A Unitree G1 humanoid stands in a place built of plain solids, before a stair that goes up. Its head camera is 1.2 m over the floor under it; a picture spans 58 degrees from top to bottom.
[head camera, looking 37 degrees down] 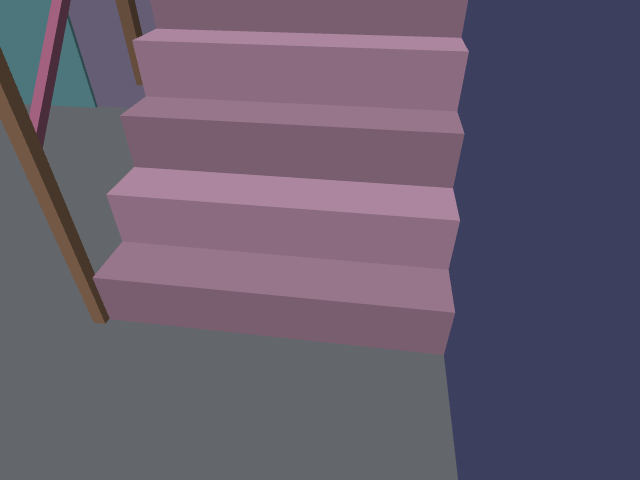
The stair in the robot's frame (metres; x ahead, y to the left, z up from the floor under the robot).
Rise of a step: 0.21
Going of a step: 0.21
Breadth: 1.21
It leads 8 degrees to the right of straight ahead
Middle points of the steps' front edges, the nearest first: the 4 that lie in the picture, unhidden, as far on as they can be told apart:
1.02 0.18 0.21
1.23 0.15 0.41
1.43 0.12 0.62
1.64 0.10 0.83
